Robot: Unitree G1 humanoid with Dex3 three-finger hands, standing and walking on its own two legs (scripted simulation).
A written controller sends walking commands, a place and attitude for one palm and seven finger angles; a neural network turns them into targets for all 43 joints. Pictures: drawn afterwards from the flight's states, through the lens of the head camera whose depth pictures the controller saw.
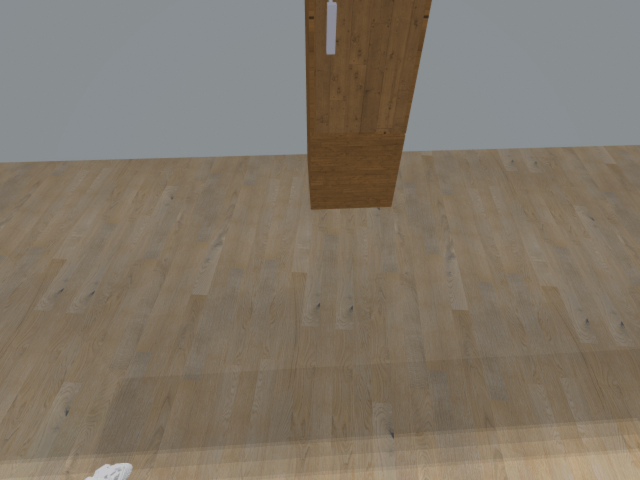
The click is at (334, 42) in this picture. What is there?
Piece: cupboard door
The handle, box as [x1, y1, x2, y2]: [326, 0, 336, 54]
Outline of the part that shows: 332,0 329,0 327,2 327,54 334,53 336,3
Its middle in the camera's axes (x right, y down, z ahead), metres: +0.03 -0.65 +1.19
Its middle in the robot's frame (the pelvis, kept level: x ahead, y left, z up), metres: +1.34 +0.04 +0.05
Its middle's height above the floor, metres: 0.82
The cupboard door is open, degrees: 0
